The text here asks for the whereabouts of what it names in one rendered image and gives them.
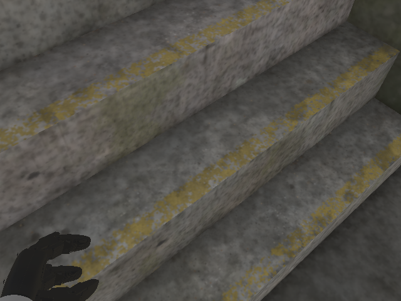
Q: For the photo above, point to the robot left hand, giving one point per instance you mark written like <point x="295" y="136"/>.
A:
<point x="31" y="277"/>

